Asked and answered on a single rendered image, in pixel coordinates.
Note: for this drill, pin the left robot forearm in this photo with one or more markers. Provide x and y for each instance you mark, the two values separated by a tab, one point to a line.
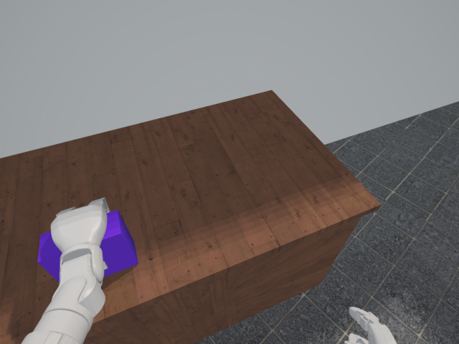
77	300

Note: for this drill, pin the sponge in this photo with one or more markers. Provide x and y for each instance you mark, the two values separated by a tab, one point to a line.
118	247

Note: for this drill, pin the table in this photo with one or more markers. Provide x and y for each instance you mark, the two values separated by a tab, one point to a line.
233	209

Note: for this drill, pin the robot left hand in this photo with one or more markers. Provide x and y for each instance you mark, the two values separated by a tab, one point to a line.
85	225

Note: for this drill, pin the robot right hand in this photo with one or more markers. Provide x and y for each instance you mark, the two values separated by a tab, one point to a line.
377	333

